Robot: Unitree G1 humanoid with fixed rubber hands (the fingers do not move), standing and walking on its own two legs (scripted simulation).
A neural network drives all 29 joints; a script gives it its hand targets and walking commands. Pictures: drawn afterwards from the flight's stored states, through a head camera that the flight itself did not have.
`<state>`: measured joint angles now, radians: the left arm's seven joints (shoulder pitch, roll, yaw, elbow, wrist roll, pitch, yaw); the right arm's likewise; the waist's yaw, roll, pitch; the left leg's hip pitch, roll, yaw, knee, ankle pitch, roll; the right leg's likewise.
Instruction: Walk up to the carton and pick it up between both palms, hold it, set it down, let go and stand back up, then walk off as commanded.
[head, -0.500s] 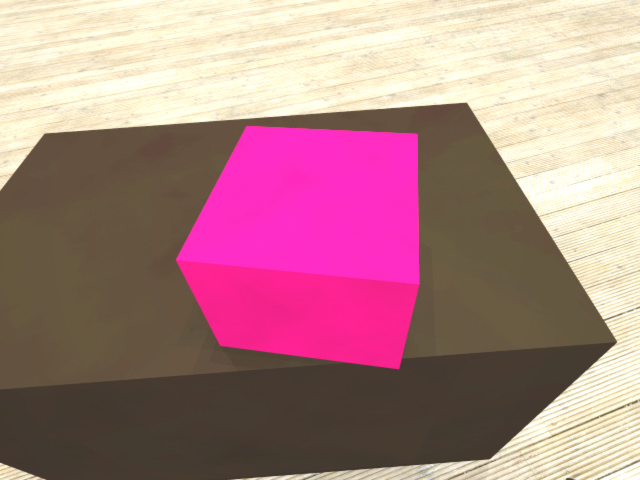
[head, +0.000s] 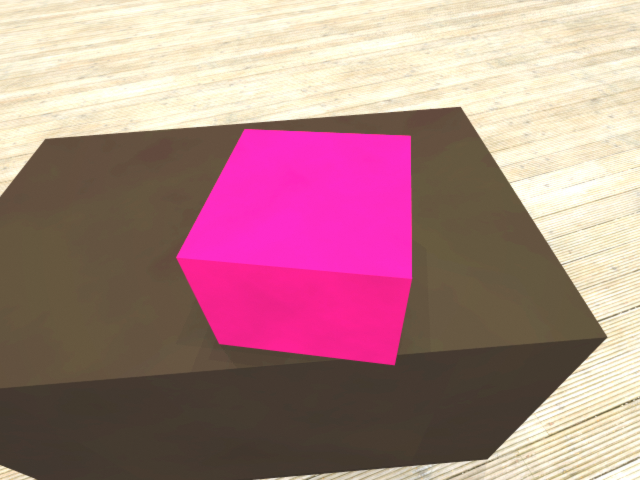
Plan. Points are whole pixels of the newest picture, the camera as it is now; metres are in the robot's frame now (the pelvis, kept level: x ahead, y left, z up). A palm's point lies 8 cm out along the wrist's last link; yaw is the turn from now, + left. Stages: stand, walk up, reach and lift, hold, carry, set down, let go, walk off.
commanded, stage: walk up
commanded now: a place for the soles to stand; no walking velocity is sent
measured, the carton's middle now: (314, 239) +0.46 +0.03 +0.03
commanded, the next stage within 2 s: reach and lift in 0.66 s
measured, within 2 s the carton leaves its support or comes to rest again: neither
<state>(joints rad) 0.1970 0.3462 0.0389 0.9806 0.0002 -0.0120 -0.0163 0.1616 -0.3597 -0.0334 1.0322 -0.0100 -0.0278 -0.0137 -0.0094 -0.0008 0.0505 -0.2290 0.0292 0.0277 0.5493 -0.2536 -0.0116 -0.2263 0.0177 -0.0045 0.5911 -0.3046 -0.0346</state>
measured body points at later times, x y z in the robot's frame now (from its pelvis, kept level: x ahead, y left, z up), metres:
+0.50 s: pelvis +0.01 +0.00 +0.00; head +0.02 -0.01 +0.45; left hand +0.09 +0.30 -0.12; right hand +0.09 -0.31 -0.13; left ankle +0.03 +0.14 -0.73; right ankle +0.01 -0.10 -0.73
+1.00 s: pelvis +0.00 +0.00 -0.01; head +0.03 +0.00 +0.43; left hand +0.18 +0.27 -0.10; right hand +0.16 -0.28 -0.11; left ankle +0.03 +0.14 -0.73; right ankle +0.01 -0.10 -0.73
